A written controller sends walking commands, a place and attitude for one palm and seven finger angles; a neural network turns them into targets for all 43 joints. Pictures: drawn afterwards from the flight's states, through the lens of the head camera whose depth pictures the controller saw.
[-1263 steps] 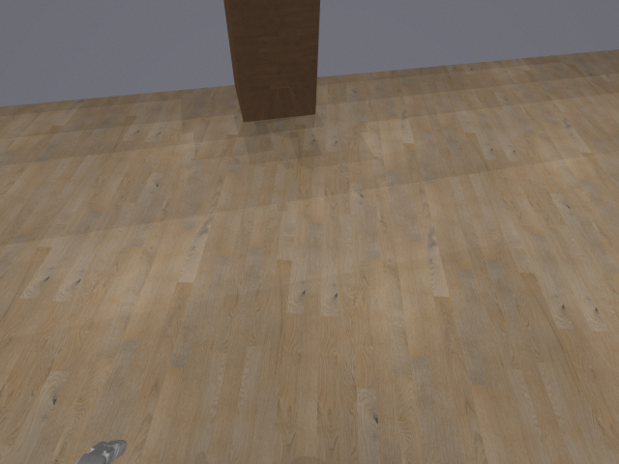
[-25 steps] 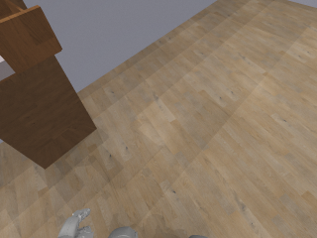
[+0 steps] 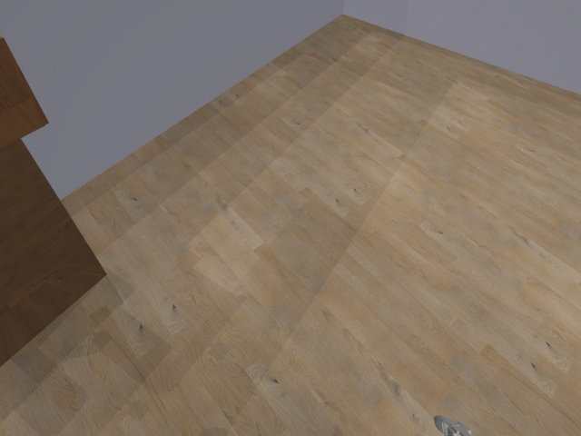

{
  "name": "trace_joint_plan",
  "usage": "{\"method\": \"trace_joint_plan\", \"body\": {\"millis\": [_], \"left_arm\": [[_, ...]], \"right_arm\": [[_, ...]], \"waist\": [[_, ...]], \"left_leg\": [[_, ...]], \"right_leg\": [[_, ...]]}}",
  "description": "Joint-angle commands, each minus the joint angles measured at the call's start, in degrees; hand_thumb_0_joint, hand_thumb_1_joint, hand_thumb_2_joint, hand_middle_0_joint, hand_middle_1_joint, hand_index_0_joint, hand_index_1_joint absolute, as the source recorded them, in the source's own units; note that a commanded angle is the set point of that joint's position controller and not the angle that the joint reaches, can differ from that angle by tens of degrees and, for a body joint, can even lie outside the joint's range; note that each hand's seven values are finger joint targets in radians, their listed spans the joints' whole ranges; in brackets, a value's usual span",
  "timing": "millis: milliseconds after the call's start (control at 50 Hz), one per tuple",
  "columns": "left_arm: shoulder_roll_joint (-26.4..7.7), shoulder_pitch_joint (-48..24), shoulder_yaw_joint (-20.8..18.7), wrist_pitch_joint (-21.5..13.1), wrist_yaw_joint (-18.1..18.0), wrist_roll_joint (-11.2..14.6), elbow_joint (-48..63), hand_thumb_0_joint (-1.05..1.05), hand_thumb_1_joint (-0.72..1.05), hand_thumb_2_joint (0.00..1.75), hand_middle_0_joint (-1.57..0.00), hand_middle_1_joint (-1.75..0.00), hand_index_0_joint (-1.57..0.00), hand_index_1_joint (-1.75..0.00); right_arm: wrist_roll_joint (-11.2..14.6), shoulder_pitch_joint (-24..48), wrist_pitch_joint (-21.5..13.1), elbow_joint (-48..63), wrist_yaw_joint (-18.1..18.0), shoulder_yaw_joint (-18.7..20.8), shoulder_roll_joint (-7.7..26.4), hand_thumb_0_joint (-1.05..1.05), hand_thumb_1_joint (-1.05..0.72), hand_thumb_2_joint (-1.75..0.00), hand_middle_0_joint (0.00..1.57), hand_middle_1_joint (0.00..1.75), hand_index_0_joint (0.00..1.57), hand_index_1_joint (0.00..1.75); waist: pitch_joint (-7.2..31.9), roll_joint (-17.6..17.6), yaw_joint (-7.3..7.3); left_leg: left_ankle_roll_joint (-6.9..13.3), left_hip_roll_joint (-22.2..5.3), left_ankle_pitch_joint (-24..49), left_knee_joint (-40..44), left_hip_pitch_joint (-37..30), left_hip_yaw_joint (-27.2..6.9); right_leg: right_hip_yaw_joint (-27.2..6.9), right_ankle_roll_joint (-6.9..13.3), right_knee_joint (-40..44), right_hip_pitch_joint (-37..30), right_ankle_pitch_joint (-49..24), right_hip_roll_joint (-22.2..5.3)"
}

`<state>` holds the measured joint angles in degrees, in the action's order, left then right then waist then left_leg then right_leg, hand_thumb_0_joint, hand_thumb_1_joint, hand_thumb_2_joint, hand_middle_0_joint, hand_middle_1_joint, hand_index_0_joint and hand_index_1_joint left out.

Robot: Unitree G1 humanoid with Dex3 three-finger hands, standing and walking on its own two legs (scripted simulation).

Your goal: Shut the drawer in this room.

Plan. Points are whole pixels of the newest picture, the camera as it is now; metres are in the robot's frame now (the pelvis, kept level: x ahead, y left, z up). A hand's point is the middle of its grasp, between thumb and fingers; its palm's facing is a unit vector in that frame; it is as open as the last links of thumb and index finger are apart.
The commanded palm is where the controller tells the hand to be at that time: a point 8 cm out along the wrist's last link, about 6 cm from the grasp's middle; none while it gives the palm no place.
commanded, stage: walk to a spot facing it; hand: left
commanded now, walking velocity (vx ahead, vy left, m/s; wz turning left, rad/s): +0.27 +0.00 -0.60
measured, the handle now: out of the picture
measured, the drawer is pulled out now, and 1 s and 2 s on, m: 0.26 0.26 0.26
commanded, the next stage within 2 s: turn to face it in 0.66 s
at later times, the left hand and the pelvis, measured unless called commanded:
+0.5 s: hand (260, 318) +0.34 +0.08 -0.18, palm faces -0.34 -0.92 -0.20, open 7.4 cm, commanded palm none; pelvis +0.14 -0.05 -0.02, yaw -19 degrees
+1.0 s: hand (244, 302) +0.37 +0.12 -0.18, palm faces -0.34 -0.92 -0.20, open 7.4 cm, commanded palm none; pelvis +0.29 -0.05 +0.00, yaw -26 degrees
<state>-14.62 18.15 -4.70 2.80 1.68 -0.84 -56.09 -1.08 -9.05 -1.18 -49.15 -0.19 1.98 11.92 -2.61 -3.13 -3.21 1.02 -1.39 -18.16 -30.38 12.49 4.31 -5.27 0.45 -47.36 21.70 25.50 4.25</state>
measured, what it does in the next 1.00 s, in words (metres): walks ahead, turning right: right foot, then left foot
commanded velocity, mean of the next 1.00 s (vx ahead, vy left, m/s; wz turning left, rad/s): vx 0.13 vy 0.00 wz -0.28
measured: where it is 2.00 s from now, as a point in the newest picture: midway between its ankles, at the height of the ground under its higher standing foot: outside the picture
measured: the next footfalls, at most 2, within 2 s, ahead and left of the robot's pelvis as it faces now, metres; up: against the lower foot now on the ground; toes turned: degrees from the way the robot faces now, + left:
right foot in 0.42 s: +0.23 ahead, -0.14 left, +0.00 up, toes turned -24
left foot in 0.98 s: +0.40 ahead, +0.01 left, +0.00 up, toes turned -23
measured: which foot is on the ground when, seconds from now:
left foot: down 0.00-0.42, up 0.44-0.96, down 0.98-1.00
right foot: up 0.00-0.40, down 0.42-1.00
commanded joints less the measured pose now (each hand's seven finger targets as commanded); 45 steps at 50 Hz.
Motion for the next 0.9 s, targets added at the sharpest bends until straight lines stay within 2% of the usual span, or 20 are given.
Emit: {"method": "trace_joint_plan", "body": {"millis": [0,40,120,160,200,260,320,340,360,380,400,420,440,460,500,560,620,700,800,880], "left_arm": [[-5.13,-6.60,-1.84,-2.34,1.39,-1.15,6.36,0.00,0.90,0.90,-0.20,-0.30,-0.20,-0.30],[-3.06,-4.99,-1.27,-2.27,1.59,-1.09,5.32,0.00,0.90,0.90,-0.20,-0.30,-0.20,-0.30],[-0.73,-6.11,-0.47,-1.89,1.06,-0.88,5.01,0.00,0.90,0.90,-0.20,-0.30,-0.20,-0.30],[0.03,-8.14,-0.08,-1.44,1.07,-0.59,5.75,0.00,0.90,0.90,-0.20,-0.30,-0.20,-0.30],[0.67,-12.76,0.44,-1.40,1.33,-0.43,7.05,0.00,0.90,0.90,-0.20,-0.30,-0.20,-0.30],[1.19,-16.85,0.89,-1.69,1.25,-0.30,8.19,0.00,0.90,0.90,-0.20,-0.30,-0.20,-0.30],[-0.62,-12.82,0.69,-2.39,0.89,-0.48,7.20,0.00,0.90,0.90,-0.20,-0.30,-0.20,-0.30],[-1.44,-9.53,0.39,-2.84,0.79,-0.63,6.39,0.00,0.90,0.90,-0.20,-0.30,-0.20,-0.30],[-3.22,-2.61,-0.23,-3.48,0.57,-0.75,4.42,0.00,0.90,0.90,-0.20,-0.30,-0.20,-0.30],[-7.88,5.01,-1.16,-4.38,0.17,-0.93,2.29,0.00,0.90,0.90,-0.20,-0.30,-0.20,-0.30],[-14.06,9.86,-2.23,-4.96,-0.68,-0.18,1.10,0.00,0.90,0.90,-0.20,-0.30,-0.20,-0.30],[-14.87,8.28,-2.68,-4.18,-1.68,1.30,1.47,0.00,0.90,0.90,-0.20,-0.30,-0.20,-0.30],[-13.00,3.28,-2.23,-3.80,-1.99,1.43,2.77,0.00,0.90,0.90,-0.20,-0.30,-0.20,-0.30],[-11.43,-1.08,-1.78,-3.76,-2.04,1.44,4.48,0.00,0.90,0.90,-0.20,-0.30,-0.20,-0.30],[-8.51,-5.66,-0.48,-4.52,-2.08,1.16,4.97,0.00,0.90,0.90,-0.20,-0.30,-0.20,-0.30],[-7.94,-7.55,-0.37,-5.32,-1.94,0.16,5.16,0.00,0.90,0.90,-0.20,-0.30,-0.20,-0.30],[-7.87,-6.21,-0.58,-5.79,-1.57,0.03,4.54,0.00,0.90,0.90,-0.20,-0.30,-0.20,-0.30],[-7.74,-2.55,-0.90,-6.02,-1.33,0.22,4.09,0.00,0.90,0.90,-0.20,-0.30,-0.20,-0.30],[-5.49,1.57,-0.21,-5.95,-2.22,-0.23,2.73,0.00,0.90,0.90,-0.20,-0.30,-0.20,-0.30],[-3.76,1.70,1.33,-6.02,-3.30,-0.39,0.39,0.00,0.90,0.90,-0.20,-0.30,-0.20,-0.30]], "right_arm": [[-0.29,-5.12,-1.48,1.55,-1.23,2.16,9.50,0.00,-0.90,-0.90,0.20,0.30,0.20,0.30],[0.01,-7.83,-2.37,0.21,-1.38,1.77,7.63,0.00,-0.90,-0.90,0.20,0.30,0.20,0.30],[0.24,-14.52,-3.00,-3.03,-1.87,1.20,5.70,0.00,-0.90,-0.90,0.20,0.30,0.20,0.30],[0.08,-15.12,-2.81,-3.94,-1.98,1.15,5.72,0.00,-0.90,-0.90,0.20,0.30,0.20,0.30],[-0.23,-16.15,-2.48,-4.72,-1.96,1.45,5.85,0.00,-0.90,-0.90,0.20,0.30,0.20,0.30],[-0.55,-17.48,-1.85,-6.14,-1.96,2.19,6.45,0.00,-0.90,-0.90,0.20,0.30,0.20,0.30],[-0.10,-17.90,-1.82,-6.80,-1.60,3.15,8.44,0.00,-0.90,-0.90,0.20,0.30,0.20,0.30],[0.21,-16.99,-1.89,-6.45,-1.61,3.30,8.79,0.00,-0.90,-0.90,0.20,0.30,0.20,0.30],[0.61,-14.79,-1.93,-5.80,-1.44,3.43,9.58,0.00,-0.90,-0.90,0.20,0.30,0.20,0.30],[1.41,-13.84,-1.89,-4.64,-0.77,3.03,8.73,0.00,-0.90,-0.90,0.20,0.30,0.20,0.30],[2.06,-14.44,-1.92,-2.66,-0.64,2.18,4.31,0.00,-0.90,-0.90,0.20,0.30,0.20,0.30],[1.98,-10.72,-1.54,-0.88,-1.35,2.15,5.16,0.00,-0.90,-0.90,0.20,0.30,0.20,0.30],[1.67,-10.24,-1.14,-1.48,-1.18,2.25,5.20,0.00,-0.90,-0.90,0.20,0.30,0.20,0.30],[1.13,-9.07,-0.89,-1.47,-0.77,2.23,5.03,0.00,-0.90,-0.90,0.20,0.30,0.20,0.30],[-0.04,-6.53,0.30,-2.45,-0.49,2.32,5.26,0.00,-0.90,-0.90,0.20,0.30,0.20,0.30],[-0.36,-10.22,1.46,-3.40,-0.26,2.32,4.00,0.00,-0.90,-0.90,0.20,0.30,0.20,0.30],[-0.34,-8.06,1.46,-2.36,0.03,2.49,4.20,0.00,-0.90,-0.90,0.20,0.30,0.20,0.30],[-0.46,-0.78,0.96,0.31,0.29,2.49,5.14,0.00,-0.90,-0.90,0.20,0.30,0.20,0.30],[-0.15,3.76,0.63,0.74,0.00,1.43,3.98,0.00,-0.90,-0.90,0.20,0.30,0.20,0.30],[0.66,3.97,-0.31,-1.78,0.09,-0.02,1.55,0.00,-0.90,-0.90,0.20,0.30,0.20,0.30]], "waist": [[-5.37,11.97,3.49],[-3.55,10.75,3.05],[-2.07,11.67,3.46],[-3.34,12.44,3.20],[-4.80,12.99,4.34],[-5.04,13.87,5.54],[0.56,13.77,3.57],[2.56,13.34,1.61],[6.34,12.34,-2.07],[11.80,5.44,-5.97],[18.55,-8.55,-6.29],[18.52,-4.78,-5.32],[13.05,-0.75,-2.95],[9.20,-0.30,-1.60],[0.83,2.40,1.23],[0.69,0.50,4.42],[1.55,-2.43,4.31],[2.09,-4.21,2.03],[5.46,-3.28,0.78],[7.10,-3.98,0.69]], "left_leg": [[1.71,-18.58,-10.50,22.68,-6.13,-15.31],[-0.29,-15.64,6.52,19.56,-9.84,-7.01],[-2.09,-14.49,38.43,13.60,-14.11,1.54],[-0.69,-14.74,43.84,12.69,-14.02,4.02],[1.96,-15.11,43.76,12.26,-14.28,5.74],[3.38,-15.65,49.55,9.76,-16.13,8.32],[2.99,-16.87,61.46,1.01,-19.21,10.38],[2.30,-16.72,63.09,-4.09,-17.74,10.96],[0.92,-16.28,58.67,-13.14,-13.62,11.86],[-1.41,-14.48,40.92,-28.44,0.40,11.81],[-5.33,-3.14,-15.09,-48.79,20.27,9.37],[-3.97,-3.81,-16.83,-55.73,23.87,-0.38],[-3.51,-6.65,-9.98,-55.18,23.84,-3.02],[-4.02,-8.02,-6.07,-53.78,24.59,-3.55],[-4.40,-9.23,-1.39,-47.68,19.39,-3.94],[-5.59,-8.48,0.65,-41.00,16.44,-3.10],[-6.46,-7.83,3.58,-36.29,18.87,-3.40],[-7.19,-6.90,4.61,-30.86,23.81,-4.17],[-6.42,-4.23,1.75,-23.71,23.35,-3.92],[-4.93,-1.57,0.34,-9.00,12.47,-2.17]], "right_leg": [[2.72,-1.44,-18.92,19.17,-6.33,-6.89],[4.23,-2.10,-21.50,19.40,-11.06,-6.89],[7.10,-2.45,-23.35,21.33,-12.50,-6.53],[9.03,-2.85,-19.41,21.48,-13.07,-6.71],[11.48,-2.81,-11.12,20.42,-13.37,-7.23],[14.74,-1.70,0.49,16.49,-11.87,-5.87],[16.80,1.06,7.62,7.11,-10.25,-2.71],[16.56,2.02,10.87,1.26,-11.74,-1.97],[16.29,3.04,15.66,-10.05,-14.84,-1.69],[8.62,6.44,19.71,-28.98,-23.70,-8.48],[-21.30,15.26,19.59,-42.85,-43.69,-27.29],[-23.45,18.65,22.63,-40.03,-47.19,-30.51],[-17.33,17.28,24.93,-32.93,-35.83,-27.65],[-17.42,15.28,27.39,-26.03,-25.06,-25.78],[-11.34,10.97,31.03,-8.87,-22.41,-21.14],[-5.89,9.46,32.11,-2.04,-22.87,-17.00],[-6.43,9.16,32.41,-3.64,-20.69,-14.78],[-9.55,9.53,31.11,-10.08,-22.30,-14.21],[-9.70,9.78,27.23,-19.07,-39.86,-14.85],[-6.49,8.90,25.26,-20.99,-49.40,-15.17]]}}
